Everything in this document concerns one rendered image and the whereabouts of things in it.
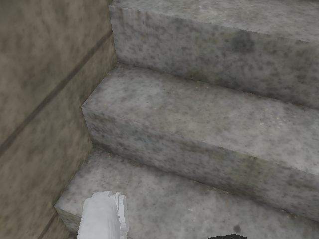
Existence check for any left robot thigh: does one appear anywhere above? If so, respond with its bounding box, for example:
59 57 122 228
77 190 130 239

